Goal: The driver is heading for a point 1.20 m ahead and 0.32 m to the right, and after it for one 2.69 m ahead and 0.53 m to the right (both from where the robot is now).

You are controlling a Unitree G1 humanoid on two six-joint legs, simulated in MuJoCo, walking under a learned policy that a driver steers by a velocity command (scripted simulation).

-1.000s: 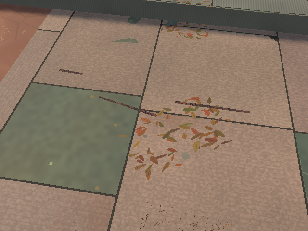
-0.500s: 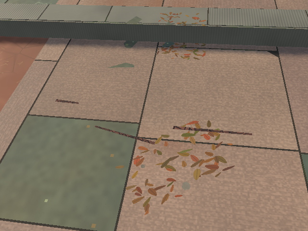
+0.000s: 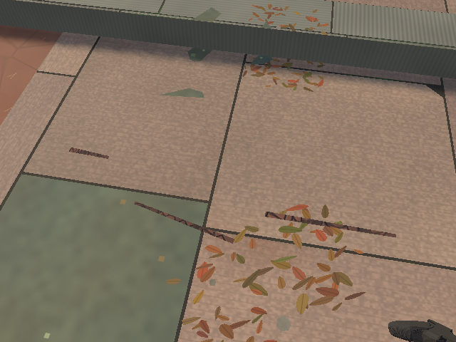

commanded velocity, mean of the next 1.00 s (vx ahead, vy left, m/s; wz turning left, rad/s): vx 0.39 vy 0.00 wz -0.01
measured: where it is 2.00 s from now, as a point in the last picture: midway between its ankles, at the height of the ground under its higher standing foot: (272, 185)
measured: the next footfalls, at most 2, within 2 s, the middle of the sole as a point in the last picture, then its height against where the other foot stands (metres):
right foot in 0.34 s outside the picture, level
left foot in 0.80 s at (206, 328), level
